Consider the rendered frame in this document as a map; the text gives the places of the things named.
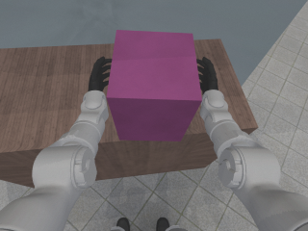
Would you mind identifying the left robot forearm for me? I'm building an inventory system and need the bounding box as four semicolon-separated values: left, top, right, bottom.
32;90;109;185

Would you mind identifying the right robot hand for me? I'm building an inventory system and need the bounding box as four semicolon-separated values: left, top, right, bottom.
196;57;218;95

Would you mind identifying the right robot forearm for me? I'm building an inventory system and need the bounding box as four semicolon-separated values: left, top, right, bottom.
199;90;281;178

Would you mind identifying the robot left upper arm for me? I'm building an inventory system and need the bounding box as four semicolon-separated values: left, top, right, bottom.
0;144;97;231

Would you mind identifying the robot left foot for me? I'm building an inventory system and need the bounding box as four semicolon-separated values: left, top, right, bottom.
116;218;130;231

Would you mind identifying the pedestal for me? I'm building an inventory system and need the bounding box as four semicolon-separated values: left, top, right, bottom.
0;38;258;188

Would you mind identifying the robot right upper arm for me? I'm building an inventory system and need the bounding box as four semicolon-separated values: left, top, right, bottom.
218;145;308;231

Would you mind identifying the left robot hand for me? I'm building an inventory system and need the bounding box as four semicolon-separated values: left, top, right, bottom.
88;56;113;91

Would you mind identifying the robot foot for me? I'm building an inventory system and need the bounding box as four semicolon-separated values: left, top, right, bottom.
116;218;130;231
156;217;169;231

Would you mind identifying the carton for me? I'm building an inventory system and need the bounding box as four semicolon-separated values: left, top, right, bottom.
106;30;202;141

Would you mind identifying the robot right foot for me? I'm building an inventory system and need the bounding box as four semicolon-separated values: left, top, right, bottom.
156;217;169;231

